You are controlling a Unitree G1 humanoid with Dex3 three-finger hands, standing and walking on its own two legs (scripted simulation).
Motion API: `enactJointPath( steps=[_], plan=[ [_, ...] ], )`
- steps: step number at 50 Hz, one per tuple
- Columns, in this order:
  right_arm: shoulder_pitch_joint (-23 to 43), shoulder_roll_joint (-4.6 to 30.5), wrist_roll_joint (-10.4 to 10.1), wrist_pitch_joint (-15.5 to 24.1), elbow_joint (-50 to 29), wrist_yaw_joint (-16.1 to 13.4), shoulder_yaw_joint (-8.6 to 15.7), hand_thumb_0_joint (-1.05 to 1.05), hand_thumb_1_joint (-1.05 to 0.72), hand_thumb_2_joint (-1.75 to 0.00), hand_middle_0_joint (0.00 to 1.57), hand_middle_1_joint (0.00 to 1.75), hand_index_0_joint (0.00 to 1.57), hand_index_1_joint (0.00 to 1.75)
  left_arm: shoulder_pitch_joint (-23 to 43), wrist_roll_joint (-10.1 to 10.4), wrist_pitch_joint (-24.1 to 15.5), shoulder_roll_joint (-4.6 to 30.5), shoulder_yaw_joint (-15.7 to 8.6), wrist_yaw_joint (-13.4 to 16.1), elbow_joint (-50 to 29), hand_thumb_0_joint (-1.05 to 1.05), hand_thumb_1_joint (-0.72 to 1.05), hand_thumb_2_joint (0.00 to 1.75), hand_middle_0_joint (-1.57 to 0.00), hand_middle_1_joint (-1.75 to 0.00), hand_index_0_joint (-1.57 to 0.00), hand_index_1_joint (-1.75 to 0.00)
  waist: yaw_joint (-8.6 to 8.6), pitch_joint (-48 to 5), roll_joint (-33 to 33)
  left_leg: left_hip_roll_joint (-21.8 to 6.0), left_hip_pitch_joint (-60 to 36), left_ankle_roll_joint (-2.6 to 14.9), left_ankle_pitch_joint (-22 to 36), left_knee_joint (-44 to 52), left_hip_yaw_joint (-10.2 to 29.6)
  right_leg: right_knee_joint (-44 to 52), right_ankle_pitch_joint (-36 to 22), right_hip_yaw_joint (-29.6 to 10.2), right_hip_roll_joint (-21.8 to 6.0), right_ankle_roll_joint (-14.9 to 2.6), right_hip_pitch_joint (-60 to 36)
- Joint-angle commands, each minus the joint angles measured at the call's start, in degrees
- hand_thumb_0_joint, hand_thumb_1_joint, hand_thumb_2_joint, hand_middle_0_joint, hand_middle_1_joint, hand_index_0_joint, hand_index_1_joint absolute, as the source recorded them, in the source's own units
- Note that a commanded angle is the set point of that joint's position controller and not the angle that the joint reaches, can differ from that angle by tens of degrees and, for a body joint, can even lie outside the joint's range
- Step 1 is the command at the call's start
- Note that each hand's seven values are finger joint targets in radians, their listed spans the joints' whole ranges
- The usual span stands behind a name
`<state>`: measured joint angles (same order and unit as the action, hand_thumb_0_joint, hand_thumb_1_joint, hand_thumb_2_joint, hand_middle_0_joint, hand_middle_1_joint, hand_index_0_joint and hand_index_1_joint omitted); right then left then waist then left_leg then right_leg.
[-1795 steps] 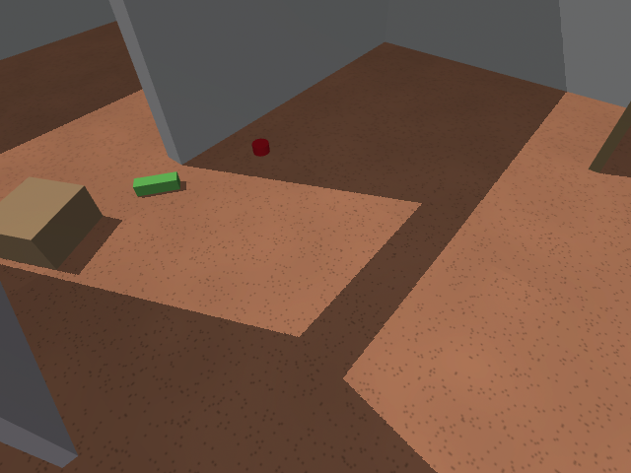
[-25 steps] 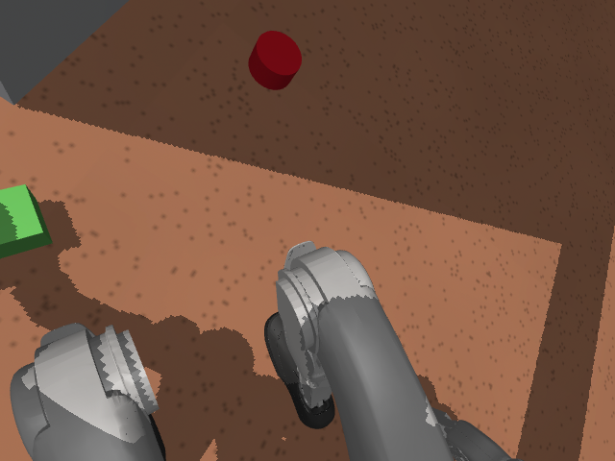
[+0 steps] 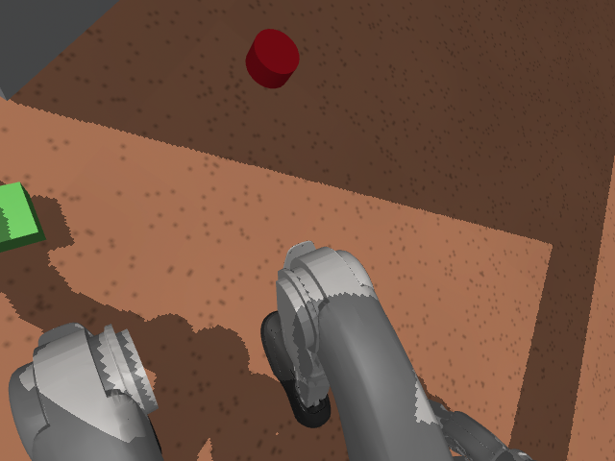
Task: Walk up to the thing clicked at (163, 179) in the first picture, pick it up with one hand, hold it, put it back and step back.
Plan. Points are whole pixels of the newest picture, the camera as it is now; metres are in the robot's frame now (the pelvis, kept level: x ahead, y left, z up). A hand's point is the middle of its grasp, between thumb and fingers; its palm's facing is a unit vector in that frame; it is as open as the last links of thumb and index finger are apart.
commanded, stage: open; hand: left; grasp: from above
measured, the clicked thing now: out of the picture +0.45 +0.32 -0.27
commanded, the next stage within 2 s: withdraw in 0.30 s
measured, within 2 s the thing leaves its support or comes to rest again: neither
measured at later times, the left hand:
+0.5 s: hand out of the picture +0.44 +0.31 -0.23, palm faces -0.43 -0.12 -0.89, open 13.9 cm
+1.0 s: hand out of the picture +0.43 +0.34 -0.06, palm faces -0.47 -0.10 -0.88, open 14.0 cm
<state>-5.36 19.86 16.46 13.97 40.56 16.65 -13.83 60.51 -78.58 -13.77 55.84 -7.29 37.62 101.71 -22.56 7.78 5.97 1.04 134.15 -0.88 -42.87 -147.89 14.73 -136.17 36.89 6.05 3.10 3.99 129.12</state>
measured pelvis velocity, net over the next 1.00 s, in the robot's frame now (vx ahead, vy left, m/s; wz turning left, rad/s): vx -0.01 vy -0.01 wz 0.12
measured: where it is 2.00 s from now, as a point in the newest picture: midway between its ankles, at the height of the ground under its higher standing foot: (232, 435)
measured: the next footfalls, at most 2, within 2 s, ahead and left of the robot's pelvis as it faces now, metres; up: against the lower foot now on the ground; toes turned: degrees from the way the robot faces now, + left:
none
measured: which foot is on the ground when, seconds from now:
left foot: down 0.00-1.00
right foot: down 0.00-1.00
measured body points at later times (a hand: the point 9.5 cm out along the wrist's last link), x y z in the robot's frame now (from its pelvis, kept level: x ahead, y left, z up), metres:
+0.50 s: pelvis +0.00 +0.00 +0.00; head +0.26 +0.12 +0.34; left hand +0.46 +0.31 -0.18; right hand +0.04 -0.26 -0.05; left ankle +0.06 +0.12 -0.26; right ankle +0.12 -0.14 -0.26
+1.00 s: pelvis -0.01 -0.01 +0.06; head +0.21 +0.06 +0.45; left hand +0.45 +0.34 -0.01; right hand +0.11 -0.27 -0.05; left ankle +0.06 +0.12 -0.26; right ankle +0.12 -0.14 -0.26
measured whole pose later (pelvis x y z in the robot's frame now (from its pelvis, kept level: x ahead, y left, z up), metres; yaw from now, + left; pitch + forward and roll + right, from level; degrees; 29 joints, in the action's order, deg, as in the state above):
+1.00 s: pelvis -0.01 -0.01 +0.06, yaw +7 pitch +34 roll -8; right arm -7.4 18.2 5.7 3.6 39.4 13.4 -2.7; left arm 55.2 -62.5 -3.3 38.9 2.4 11.9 76.3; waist -11.6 -4.7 -3.7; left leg 0.7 126.8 -0.5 -40.0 -132.9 7.2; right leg -127.0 36.9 0.8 0.4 3.3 124.1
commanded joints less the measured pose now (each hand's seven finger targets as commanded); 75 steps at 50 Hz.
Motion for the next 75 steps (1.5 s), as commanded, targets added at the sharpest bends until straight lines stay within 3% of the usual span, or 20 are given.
enactJointPath(
  steps=[1, 10, 15, 17, 20, 27, 29, 32, 33, 35, 39, 44, 47, 50, 54, 59, 63, 66, 71, 75],
  plan=[
    [-10.8, 18.3, -0.6, 0.0, 0.7, -0.4, 5.1, 0.00, -0.90, -0.90, 0.20, 0.30, 0.20, 0.30, 13.5, 1.7, -0.1, 11.2, 0.1, 1.0, -5.9, 0.00, -0.41, 0.90, -0.18, -0.90, -0.17, -0.90, -2.82, -35.3, -29.1, -1.6, -27.2, 1.16, 14.6, 16.4, -7.0, 10.0, -15.2, 9.0, 1.4, -4.70, -20.3],
    [-11.9, 18.7, -1.1, -1.4, 0.4, -1.2, 5.1, 0.00, -0.89, -0.90, 0.20, 0.30, 0.20, 0.30, 12.4, 3.0, -2.1, 11.8, -0.3, -0.2, -8.3, 0.00, -0.51, 1.00, -0.08, -0.99, -0.08, -1.00, -2.29, -37.1, -28.4, -1.6, -27.5, 1.22, 15.8, 16.9, -6.7, 10.7, -15.8, 9.0, 1.4, -4.80, -22.1],
    [-11.9, 18.6, -0.8, -1.9, 0.0, -1.5, 4.5, 0.00, -0.89, -0.90, 0.20, 0.30, 0.20, 0.30, 13.3, 1.9, -2.9, 12.7, -0.2, 0.2, -8.4, 0.00, -0.51, 1.01, -0.07, -1.02, -0.07, -1.02, -2.83, -35.6, -28.5, -1.6, -26.7, 1.27, 13.9, 17.2, -6.6, 10.8, -14.0, 9.4, 1.4, -4.91, -20.6],
    [-11.7, 18.6, -1.1, -2.2, -0.1, -1.9, 4.7, 0.00, -0.89, -0.90, 0.20, 0.30, 0.20, 0.30, 12.3, 1.8, -3.0, 13.4, -0.9, 0.9, -8.5, 0.00, -0.52, 1.05, -0.07, -1.02, -0.07, -1.03, -1.71, -36.4, -28.4, -1.7, -27.1, 1.14, 13.7, 17.8, -6.5, 10.7, -13.6, 9.4, 1.5, -5.05, -20.6],
    [-11.1, 18.6, -0.8, -1.9, -0.4, -2.0, 4.5, 0.00, -0.89, -0.90, 0.20, 0.30, 0.20, 0.30, 13.1, 1.0, -2.9, 12.2, 0.6, 1.2, -6.5, 0.00, -0.51, 1.05, -0.07, -1.02, -0.06, -1.03, -2.84, -34.3, -27.6, -1.7, -25.9, 1.19, 11.7, 17.6, -6.7, 10.7, -12.2, 9.1, 1.5, -5.05, -19.8],
    [-12.0, 18.8, -0.7, -0.8, -0.9, -1.2, 5.9, 0.00, -0.90, -0.90, 0.20, 0.30, 0.20, 0.30, 15.2, 1.0, -0.3, 14.0, -2.5, 3.7, -11.5, 0.00, -0.51, 0.98, -0.07, -1.02, -0.08, -1.00, -1.34, -37.8, -31.9, -1.7, -29.8, 0.71, 14.3, 18.2, -7.1, 10.3, -14.7, 8.8, 1.1, -4.95, -19.7],
    [-11.5, 18.5, -1.2, -0.3, -0.7, -0.7, 7.2, 0.00, -0.90, -0.90, 0.20, 0.30, 0.20, 0.30, 15.9, 2.3, 1.3, 13.4, -3.3, 3.7, -15.1, 0.00, -0.51, 0.98, -0.07, -1.01, -0.08, -1.00, -0.09, -40.5, -34.5, -1.8, -32.1, 0.30, 14.0, 18.9, -7.3, 10.2, -14.4, 8.5, 0.9, -5.15, -18.4],
    [-12.0, 17.4, -2.6, -0.4, -0.1, 0.4, 9.5, 0.00, -0.90, -0.90, 0.20, 0.30, 0.20, 0.30, 13.8, 5.3, 4.0, 11.9, -4.6, 2.7, -25.4, 0.00, -0.52, 0.99, -0.07, -1.00, -0.07, -1.00, 4.36, -50.1, -42.0, -1.5, -38.4, -0.59, 16.6, 21.7, -7.7, 9.7, -15.7, 8.0, 0.3, -5.86, -17.9],
    [-12.1, 17.3, -3.5, -1.0, -0.4, 0.5, 11.0, 0.00, -0.90, -0.90, 0.20, 0.30, 0.20, 0.30, 11.1, 6.6, 5.1, 11.4, -5.6, 2.0, -29.8, 0.00, -0.52, 0.99, -0.07, -1.00, -0.07, -0.99, 6.52, -54.7, -44.4, -1.4, -41.3, -1.04, 18.6, 23.5, -7.8, 9.7, -16.7, 7.6, 0.2, -6.16, -18.4],
    [-10.9, 16.2, -5.6, -2.7, 0.3, 0.8, 12.4, 0.00, -0.90, -0.90, 0.20, 0.30, 0.20, 0.30, 8.5, 8.6, 7.7, 7.0, -2.6, -0.6, -32.3, 0.00, -0.53, 1.00, -0.07, -0.99, -0.07, -0.99, 7.86, -55.6, -43.7, -1.2, -39.9, -0.59, 19.3, 24.1, -9.5, 10.9, -17.4, 6.3, 0.6, -6.55, -17.8],
    [-13.7, 14.3, -9.0, -6.1, 1.9, 0.1, 14.7, 0.00, -0.90, -0.90, 0.20, 0.30, 0.20, 0.30, 8.8, 11.0, 11.7, -0.8, 2.9, -9.1, -32.9, 0.00, -0.51, 1.00, -0.08, -0.98, -0.08, -0.99, 6.80, -50.2, -33.4, -0.8, -32.5, 1.37, 16.7, 25.6, -11.5, 16.1, -15.5, 3.8, 0.7, -6.33, -18.7],
    [-16.5, 13.5, -10.8, -9.6, 0.6, -2.0, 16.2, 0.00, -0.90, -0.90, 0.20, 0.30, 0.20, 0.30, 7.8, 16.1, 12.0, -11.4, 9.0, -20.5, -31.3, 0.00, -0.52, 1.01, -0.09, -1.00, -0.08, -1.01, 5.05, -43.7, -19.2, -0.4, -29.7, 2.26, 12.9, 29.7, -8.9, 19.7, -12.0, 3.3, -0.3, -6.31, -20.1],
    [-16.2, 12.9, -11.3, -10.8, -1.3, -4.2, 16.1, 0.00, -0.91, -0.91, 0.20, 0.30, 0.20, 0.30, 8.7, 17.6, 9.7, -11.9, 10.5, -26.3, -32.4, 0.00, -0.53, 1.03, -0.08, -1.02, -0.07, -1.03, 4.49, -40.7, -12.4, 0.6, -25.5, 2.97, 10.0, 30.2, -10.2, 23.1, -8.9, 2.0, -0.7, -6.03, -24.6],
    [-15.3, 12.5, -11.1, -11.7, -2.5, -6.5, 15.4, 0.00, -0.91, -0.91, 0.20, 0.30, 0.20, 0.30, 10.0, 15.7, 6.6, -6.7, 8.7, -28.1, -31.5, 0.00, -0.54, 1.04, -0.08, -1.03, -0.07, -1.04, 5.97, -39.9, -10.0, 1.2, -23.5, 3.00, 8.5, 29.1, -12.0, 24.6, -5.9, 0.8, -1.1, -6.20, -26.6],
    [-13.5, 11.1, -10.5, -12.6, -3.5, -8.8, 13.6, 0.00, -0.91, -0.90, 0.20, 0.30, 0.20, 0.30, 11.1, 12.4, 1.3, -1.4, 5.4, -26.1, -31.3, 0.00, -0.53, 1.03, -0.10, -1.01, -0.08, -1.03, 7.46, -41.2, -9.7, 1.6, -22.3, 3.01, 7.2, 27.1, -13.2, 24.6, -2.7, -0.2, -1.1, -6.05, -26.8],
    [-12.2, 10.4, -9.4, -12.9, -3.5, -9.6, 12.0, 0.00, -0.90, -0.90, 0.20, 0.30, 0.20, 0.30, 14.0, 6.5, -3.5, 2.7, 3.1, -19.2, -27.9, 0.00, -0.53, 1.02, -0.08, -1.02, -0.07, -1.02, 8.14, -44.8, -18.3, 1.5, -24.6, 2.56, 6.8, 26.6, -13.8, 21.2, -2.0, -0.5, -0.9, -6.02, -23.3],
    [-13.3, 11.4, -8.0, -12.2, -2.3, -10.0, 11.7, 0.00, -0.90, -0.90, 0.20, 0.30, 0.20, 0.30, 17.5, 4.0, -4.8, 2.4, 3.0, -13.1, -21.9, 0.00, -0.51, 1.00, -0.07, -1.01, -0.08, -1.01, 5.46, -43.1, -20.1, 1.4, -25.5, 2.34, 5.4, 26.0, -12.9, 20.2, -0.8, 1.0, -0.8, -6.16, -19.0],
    [-14.6, 12.1, -6.8, -11.4, -1.1, -9.9, 11.7, 0.00, -0.90, -0.90, 0.20, 0.30, 0.20, 0.30, 19.5, 2.3, -4.4, 4.7, 1.6, -9.2, -20.0, 0.00, -0.51, 1.00, -0.07, -1.02, -0.08, -1.01, 5.22, -45.5, -23.9, 1.1, -28.8, 1.80, 7.6, 25.2, -12.7, 18.1, -3.5, 1.8, -1.0, -6.26, -18.4],
    [-15.3, 12.9, -6.1, -9.9, 0.4, -9.4, 13.8, 0.00, -0.88, -0.89, 0.20, 0.30, 0.20, 0.30, 20.7, 3.0, -0.5, 6.3, -1.5, -4.9, -26.3, 0.00, -0.43, 0.92, -0.15, -0.94, -0.16, -0.93, 5.47, -54.0, -30.5, 0.8, -36.2, 1.27, 13.3, 24.3, -12.8, 14.3, -10.7, 3.0, -1.6, -5.99, -16.7],
    [-16.6, 12.8, -7.1, -9.4, 0.6, -8.6, 14.7, 0.00, -0.88, -0.89, 0.20, 0.30, 0.20, 0.30, 19.4, 6.1, 3.6, 5.8, -1.8, -5.8, -30.1, 0.00, -0.38, 0.88, -0.17, -0.92, -0.19, -0.90, 6.32, -57.5, -32.3, 0.5, -37.3, 1.38, 15.9, 25.4, -13.4, 14.9, -13.7, 2.8, -1.9, -6.25, -18.6]
  ],
)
